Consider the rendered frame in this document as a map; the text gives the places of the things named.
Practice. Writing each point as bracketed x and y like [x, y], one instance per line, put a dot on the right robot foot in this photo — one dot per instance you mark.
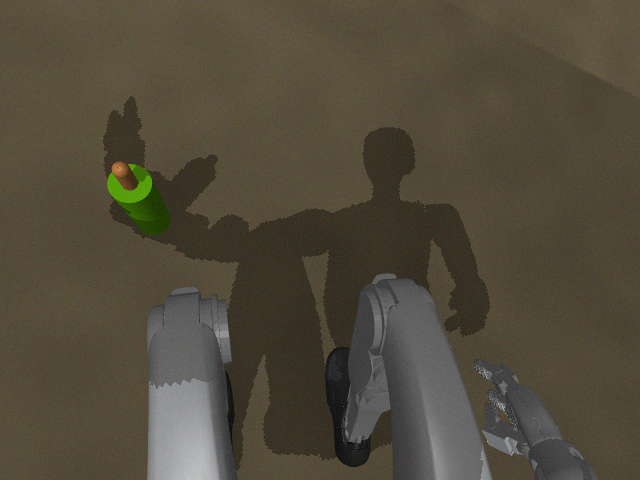
[337, 389]

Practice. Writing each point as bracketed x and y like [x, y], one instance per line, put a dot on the right robot hand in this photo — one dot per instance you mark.
[523, 407]

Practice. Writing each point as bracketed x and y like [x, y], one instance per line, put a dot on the right robot arm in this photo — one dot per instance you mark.
[556, 459]

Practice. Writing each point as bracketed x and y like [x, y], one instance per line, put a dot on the bottle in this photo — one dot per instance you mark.
[134, 190]

